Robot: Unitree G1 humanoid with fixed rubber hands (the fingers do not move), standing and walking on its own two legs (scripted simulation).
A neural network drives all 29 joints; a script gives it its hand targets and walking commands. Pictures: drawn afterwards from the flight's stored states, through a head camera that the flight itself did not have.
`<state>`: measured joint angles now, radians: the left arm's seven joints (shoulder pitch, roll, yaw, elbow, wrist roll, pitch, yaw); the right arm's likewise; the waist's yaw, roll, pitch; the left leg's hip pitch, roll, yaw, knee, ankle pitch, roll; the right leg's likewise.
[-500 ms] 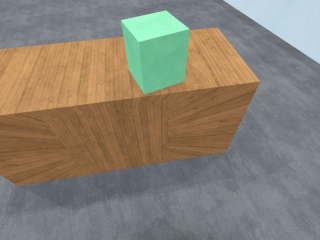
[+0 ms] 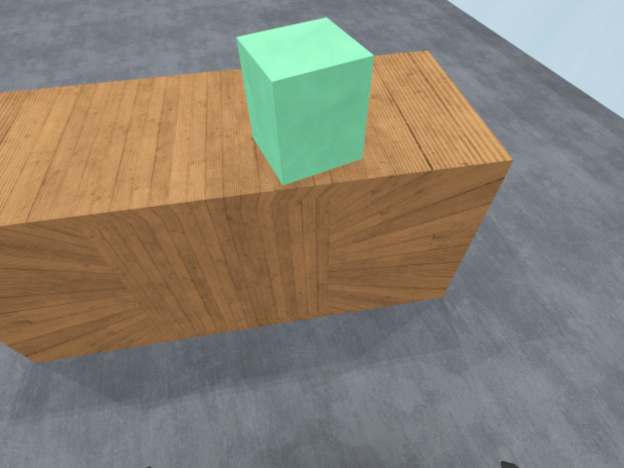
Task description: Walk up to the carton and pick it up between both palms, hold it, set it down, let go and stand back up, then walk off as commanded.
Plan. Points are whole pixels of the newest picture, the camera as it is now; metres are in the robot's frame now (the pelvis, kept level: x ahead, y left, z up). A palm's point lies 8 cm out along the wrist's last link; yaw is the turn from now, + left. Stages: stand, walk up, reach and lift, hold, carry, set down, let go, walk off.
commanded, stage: stand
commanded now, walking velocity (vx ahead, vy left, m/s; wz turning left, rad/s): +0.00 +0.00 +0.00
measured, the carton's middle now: (304, 102) +0.83 +0.03 +0.01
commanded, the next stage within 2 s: none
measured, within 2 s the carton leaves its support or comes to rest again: neither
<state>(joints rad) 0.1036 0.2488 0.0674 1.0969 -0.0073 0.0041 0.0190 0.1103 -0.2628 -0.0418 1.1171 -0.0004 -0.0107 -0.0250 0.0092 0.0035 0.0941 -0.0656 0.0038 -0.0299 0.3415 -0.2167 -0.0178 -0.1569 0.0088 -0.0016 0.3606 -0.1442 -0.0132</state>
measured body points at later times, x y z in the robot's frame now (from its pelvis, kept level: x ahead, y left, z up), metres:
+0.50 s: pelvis +0.01 +0.00 +0.00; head +0.02 +0.00 +0.45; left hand +0.11 +0.30 -0.12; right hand +0.10 -0.30 -0.13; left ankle -0.02 +0.13 -0.75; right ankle +0.04 -0.11 -0.75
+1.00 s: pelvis +0.01 +0.00 +0.00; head +0.02 +0.00 +0.45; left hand +0.10 +0.30 -0.13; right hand +0.09 -0.31 -0.13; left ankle -0.02 +0.13 -0.75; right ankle +0.04 -0.11 -0.75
